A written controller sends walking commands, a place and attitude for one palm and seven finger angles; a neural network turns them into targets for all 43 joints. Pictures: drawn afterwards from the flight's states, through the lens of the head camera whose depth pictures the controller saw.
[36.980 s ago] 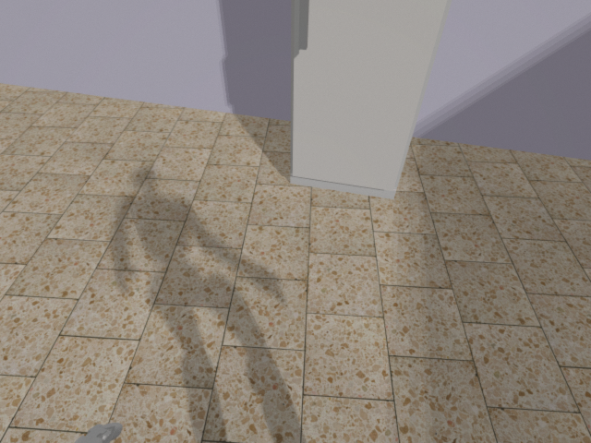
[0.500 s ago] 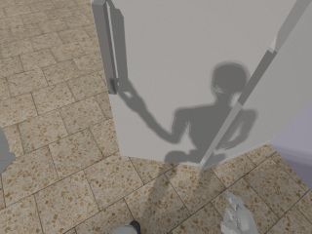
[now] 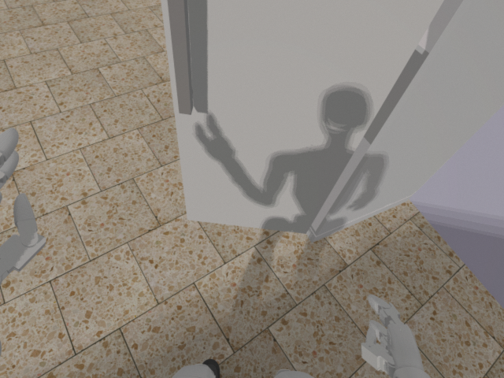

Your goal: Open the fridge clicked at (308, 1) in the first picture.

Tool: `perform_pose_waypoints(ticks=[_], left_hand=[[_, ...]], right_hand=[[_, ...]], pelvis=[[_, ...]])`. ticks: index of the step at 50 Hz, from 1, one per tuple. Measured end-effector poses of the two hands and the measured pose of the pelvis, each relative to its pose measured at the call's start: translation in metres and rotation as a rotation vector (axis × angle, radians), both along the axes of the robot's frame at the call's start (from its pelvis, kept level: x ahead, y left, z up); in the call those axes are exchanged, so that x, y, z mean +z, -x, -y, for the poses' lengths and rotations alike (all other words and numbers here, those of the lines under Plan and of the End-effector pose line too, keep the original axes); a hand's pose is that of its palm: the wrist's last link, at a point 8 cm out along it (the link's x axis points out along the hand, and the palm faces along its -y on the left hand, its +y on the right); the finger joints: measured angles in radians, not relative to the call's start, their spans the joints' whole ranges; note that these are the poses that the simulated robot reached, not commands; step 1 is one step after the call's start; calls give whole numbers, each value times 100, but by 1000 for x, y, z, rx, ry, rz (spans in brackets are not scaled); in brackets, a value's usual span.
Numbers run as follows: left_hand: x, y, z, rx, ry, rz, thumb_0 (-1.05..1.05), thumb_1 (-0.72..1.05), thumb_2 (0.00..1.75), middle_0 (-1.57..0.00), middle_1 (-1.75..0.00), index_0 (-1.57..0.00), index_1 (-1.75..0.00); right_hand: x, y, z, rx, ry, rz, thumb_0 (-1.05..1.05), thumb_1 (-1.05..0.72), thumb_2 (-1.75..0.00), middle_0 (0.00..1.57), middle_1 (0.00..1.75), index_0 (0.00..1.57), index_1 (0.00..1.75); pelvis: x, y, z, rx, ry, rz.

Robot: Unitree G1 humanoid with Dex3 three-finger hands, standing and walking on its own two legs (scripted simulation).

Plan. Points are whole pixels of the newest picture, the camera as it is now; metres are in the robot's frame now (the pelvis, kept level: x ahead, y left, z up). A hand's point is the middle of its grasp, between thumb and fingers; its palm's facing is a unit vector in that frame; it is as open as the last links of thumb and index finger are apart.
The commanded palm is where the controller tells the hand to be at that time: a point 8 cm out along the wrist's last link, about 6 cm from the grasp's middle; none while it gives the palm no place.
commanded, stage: stop stepping back and stand still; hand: left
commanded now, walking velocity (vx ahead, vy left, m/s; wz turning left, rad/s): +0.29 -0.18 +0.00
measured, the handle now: (184, 44) +0.67 +0.21 +0.12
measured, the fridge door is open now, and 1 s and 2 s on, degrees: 60 60 60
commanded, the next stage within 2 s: let the arm hang, fingers relaxed in 0.68 s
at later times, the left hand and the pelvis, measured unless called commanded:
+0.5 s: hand out of the picture +0.11 +0.28 +0.15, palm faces +0.54 -0.78 -0.32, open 7.4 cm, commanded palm +0.05 +0.31 +0.17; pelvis -0.07 +0.00 -0.01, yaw +5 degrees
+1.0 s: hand out of the picture +0.04 +0.25 -0.13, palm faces +0.11 -0.93 -0.36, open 7.4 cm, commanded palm none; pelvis -0.09 +0.01 -0.03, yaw +6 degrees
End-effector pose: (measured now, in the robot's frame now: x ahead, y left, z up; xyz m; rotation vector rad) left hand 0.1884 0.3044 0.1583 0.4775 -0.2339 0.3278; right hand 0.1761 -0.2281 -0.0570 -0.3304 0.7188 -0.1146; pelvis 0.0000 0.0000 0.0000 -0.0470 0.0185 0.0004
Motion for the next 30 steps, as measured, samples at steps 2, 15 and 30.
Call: perform_pose_waypoints(ticks=[2,15,30], left_hand=[[11,15,13,-69,-18,0,2,89,90,-20,-30,-20,-31],[39,121,-5,174,-98,29,1,89,90,-21,-30,-21,-31],[22,117,-16,144,-55,119,2,88,90,-21,-30,-21,-31]], right_hand=[[5,14,-11,2,-35,28,1,-91,-90,20,30,20,30],[-18,81,-1,16,-83,11,1,-90,-90,21,30,20,30],[-25,106,11,-75,-9,31,1,-91,-90,20,30,20,30]], pelvis=[[3,10,-1,-5,14,2],[-1,67,11,3,-58,-15],[-15,72,-7,50,-77,32]])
